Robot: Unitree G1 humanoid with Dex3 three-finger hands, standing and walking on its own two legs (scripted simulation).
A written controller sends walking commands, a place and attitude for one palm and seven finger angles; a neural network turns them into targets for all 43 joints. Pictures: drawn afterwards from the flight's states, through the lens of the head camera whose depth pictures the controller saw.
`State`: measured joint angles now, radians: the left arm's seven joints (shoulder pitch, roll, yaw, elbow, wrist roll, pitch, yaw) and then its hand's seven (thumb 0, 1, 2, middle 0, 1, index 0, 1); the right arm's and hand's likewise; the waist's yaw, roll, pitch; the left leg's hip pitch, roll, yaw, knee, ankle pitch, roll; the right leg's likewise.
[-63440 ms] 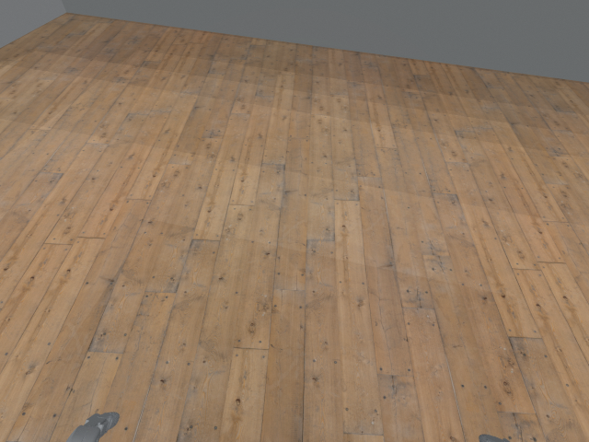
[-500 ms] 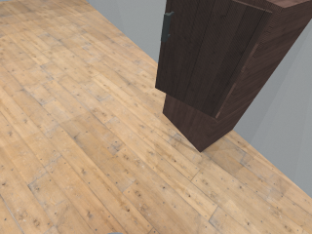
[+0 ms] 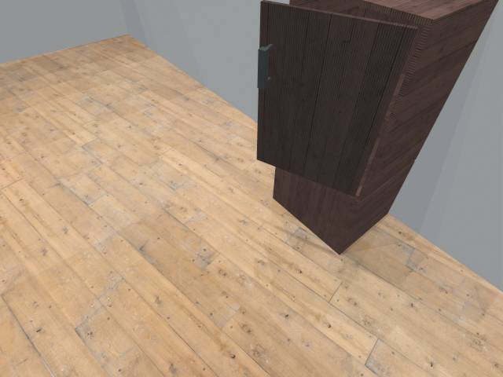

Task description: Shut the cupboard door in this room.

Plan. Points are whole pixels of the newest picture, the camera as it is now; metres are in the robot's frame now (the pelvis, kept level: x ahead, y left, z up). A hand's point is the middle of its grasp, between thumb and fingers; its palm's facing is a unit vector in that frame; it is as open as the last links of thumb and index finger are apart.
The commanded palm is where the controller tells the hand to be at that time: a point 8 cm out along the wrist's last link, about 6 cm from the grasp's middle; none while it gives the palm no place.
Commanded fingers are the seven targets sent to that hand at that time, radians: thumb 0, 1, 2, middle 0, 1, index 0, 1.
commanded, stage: let the arm hang, fingers relaxed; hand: left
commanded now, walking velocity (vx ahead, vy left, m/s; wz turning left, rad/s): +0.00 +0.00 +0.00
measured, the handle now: (266, 66) +0.98 +0.01 +0.06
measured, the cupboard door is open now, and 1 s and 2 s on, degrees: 20 20 20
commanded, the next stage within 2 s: look to check the result in 0.24 s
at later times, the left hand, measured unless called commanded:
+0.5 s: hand out of the picture -0.01 +0.19 -0.17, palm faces +0.00 -0.97 -0.24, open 7.4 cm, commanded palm none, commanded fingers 0.00 0.90 0.90 -0.20 -0.30 -0.20 -0.30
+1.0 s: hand out of the picture +0.07 +0.20 -0.17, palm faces -0.01 -0.96 -0.29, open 7.4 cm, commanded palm none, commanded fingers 0.00 0.90 0.90 -0.20 -0.30 -0.20 -0.30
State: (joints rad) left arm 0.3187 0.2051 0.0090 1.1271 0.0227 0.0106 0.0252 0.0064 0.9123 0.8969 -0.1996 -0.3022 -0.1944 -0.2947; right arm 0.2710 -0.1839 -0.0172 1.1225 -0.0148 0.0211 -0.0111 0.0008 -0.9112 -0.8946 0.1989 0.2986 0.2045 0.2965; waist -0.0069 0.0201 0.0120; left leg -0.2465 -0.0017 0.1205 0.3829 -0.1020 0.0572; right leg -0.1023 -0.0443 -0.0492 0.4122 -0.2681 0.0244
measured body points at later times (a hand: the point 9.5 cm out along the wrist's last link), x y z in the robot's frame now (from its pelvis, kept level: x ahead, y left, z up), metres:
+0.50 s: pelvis +0.01 -0.01 +0.00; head +0.01 -0.01 +0.45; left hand -0.01 +0.24 -0.15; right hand +0.01 -0.25 -0.16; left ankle +0.07 +0.08 -0.74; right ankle -0.03 -0.14 -0.74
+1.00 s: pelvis +0.03 -0.02 +0.00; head +0.05 -0.02 +0.45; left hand +0.07 +0.25 -0.15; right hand +0.08 -0.29 -0.15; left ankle +0.07 +0.08 -0.74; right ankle -0.03 -0.14 -0.74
